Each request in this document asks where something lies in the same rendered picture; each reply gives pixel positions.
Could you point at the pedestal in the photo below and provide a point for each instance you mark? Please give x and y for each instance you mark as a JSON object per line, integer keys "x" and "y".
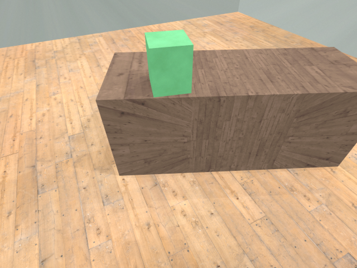
{"x": 249, "y": 109}

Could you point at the carton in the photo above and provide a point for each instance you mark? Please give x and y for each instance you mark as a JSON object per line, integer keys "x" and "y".
{"x": 170, "y": 59}

